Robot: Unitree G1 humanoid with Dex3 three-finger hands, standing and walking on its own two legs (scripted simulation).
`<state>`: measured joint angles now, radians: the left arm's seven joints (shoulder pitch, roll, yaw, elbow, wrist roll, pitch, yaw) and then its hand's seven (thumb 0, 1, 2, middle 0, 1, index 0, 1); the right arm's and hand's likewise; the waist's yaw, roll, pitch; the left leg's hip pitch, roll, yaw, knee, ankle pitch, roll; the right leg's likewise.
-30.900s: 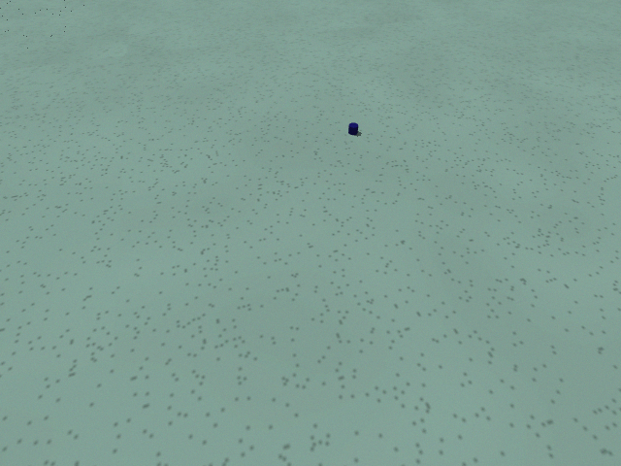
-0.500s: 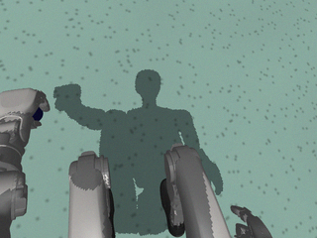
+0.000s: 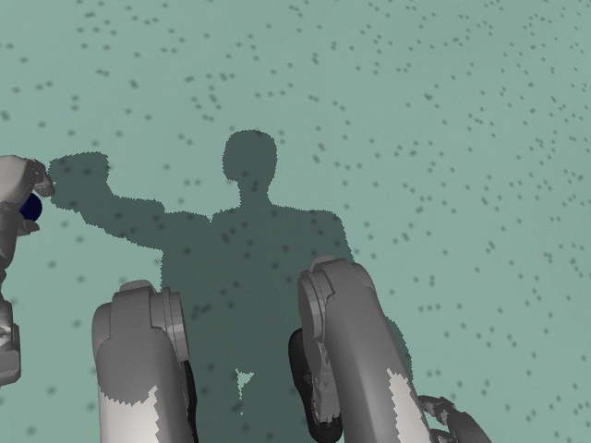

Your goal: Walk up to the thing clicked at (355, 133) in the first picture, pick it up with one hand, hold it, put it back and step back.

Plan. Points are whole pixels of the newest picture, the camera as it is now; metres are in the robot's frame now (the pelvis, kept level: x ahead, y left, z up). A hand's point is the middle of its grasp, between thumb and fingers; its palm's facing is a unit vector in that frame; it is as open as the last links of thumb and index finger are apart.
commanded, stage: lower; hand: left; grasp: from above
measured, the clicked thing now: (12, 204) +0.45 +0.34 -0.18
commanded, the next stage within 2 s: rest in 0.40 s
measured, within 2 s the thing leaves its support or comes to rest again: rests again in 1.52 s
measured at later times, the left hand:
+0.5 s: hand (34, 223) +0.43 +0.33 -0.22, palm faces -0.46 -0.12 -0.88, open 6.4 cm
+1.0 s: hand (52, 221) +0.44 +0.32 -0.26, palm faces -0.45 -0.15 -0.88, open 6.2 cm
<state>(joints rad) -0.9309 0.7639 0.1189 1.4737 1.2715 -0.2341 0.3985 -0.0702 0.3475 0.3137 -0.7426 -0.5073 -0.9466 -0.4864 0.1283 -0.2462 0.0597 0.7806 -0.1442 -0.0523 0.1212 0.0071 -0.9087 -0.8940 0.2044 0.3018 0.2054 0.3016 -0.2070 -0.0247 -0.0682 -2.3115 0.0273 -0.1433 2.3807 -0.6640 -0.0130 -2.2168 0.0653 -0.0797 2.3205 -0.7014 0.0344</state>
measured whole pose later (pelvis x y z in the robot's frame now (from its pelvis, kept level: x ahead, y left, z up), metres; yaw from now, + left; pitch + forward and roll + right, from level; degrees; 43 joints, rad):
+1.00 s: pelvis +0.01 +0.00 -0.04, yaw -5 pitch +29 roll -11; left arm -0.93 0.92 0.20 1.62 1.29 -0.28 0.55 -0.08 0.36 0.29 -0.75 -0.50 -1.04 -0.51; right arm 0.07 -0.27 0.20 0.75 -0.24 -0.12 0.17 0.01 -0.90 -0.89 0.20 0.30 0.21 0.30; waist -0.29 -0.11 0.08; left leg -2.37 0.03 -0.23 2.55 -0.72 -0.02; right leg -2.26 0.10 -0.15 2.43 -0.72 0.05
